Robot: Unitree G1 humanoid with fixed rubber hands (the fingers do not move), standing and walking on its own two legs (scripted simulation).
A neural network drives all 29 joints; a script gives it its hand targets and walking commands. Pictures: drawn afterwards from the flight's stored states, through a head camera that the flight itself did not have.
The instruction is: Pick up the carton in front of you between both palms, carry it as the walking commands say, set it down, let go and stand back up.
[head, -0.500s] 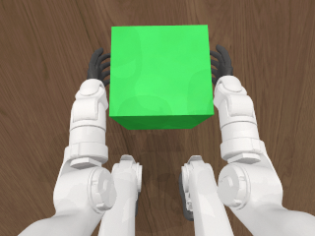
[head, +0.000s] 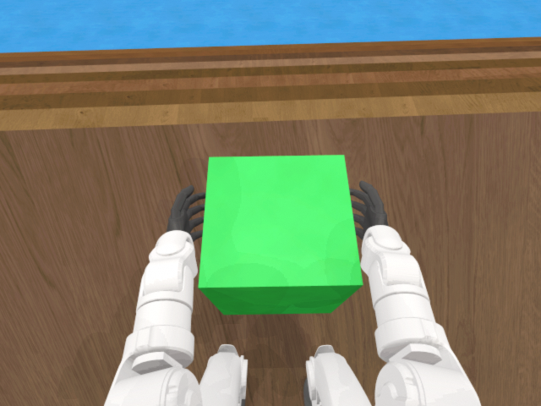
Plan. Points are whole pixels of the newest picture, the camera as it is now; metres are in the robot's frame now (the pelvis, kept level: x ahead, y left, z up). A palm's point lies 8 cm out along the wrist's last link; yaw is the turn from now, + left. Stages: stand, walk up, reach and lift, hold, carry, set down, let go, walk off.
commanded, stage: reach and lift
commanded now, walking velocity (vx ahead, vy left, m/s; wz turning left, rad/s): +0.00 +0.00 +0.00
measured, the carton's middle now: (276, 244) +0.39 +0.00 -0.10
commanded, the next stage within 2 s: hold in 1.56 s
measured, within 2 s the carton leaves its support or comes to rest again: neither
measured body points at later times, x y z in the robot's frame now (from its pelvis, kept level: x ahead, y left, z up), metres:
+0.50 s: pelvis +0.04 +0.00 +0.11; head +0.03 +0.00 +0.56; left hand +0.35 +0.16 +0.11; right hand +0.35 -0.15 +0.11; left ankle +0.06 +0.13 -0.62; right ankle +0.05 -0.13 -0.62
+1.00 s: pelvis +0.03 +0.00 +0.12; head +0.02 +0.00 +0.57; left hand +0.34 +0.16 +0.14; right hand +0.35 -0.15 +0.14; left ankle +0.06 +0.13 -0.62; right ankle +0.05 -0.13 -0.62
